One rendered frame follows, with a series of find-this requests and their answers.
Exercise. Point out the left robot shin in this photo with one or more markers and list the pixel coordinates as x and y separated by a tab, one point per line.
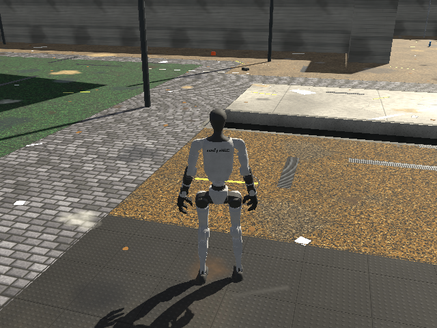
202	251

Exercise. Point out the left robot forearm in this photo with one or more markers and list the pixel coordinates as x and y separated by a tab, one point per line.
186	183

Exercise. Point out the right robot forearm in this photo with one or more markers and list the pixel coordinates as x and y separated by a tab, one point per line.
250	183

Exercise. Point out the robot right thigh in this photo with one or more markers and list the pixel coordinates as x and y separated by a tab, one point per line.
235	206

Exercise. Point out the robot right upper arm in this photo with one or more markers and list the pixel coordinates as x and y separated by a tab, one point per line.
239	144

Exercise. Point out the right robot hand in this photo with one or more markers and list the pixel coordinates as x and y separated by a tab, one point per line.
253	201

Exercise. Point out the robot left upper arm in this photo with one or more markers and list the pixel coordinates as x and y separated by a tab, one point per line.
196	145

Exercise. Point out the left robot hand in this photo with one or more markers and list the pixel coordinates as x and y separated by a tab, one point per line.
181	203

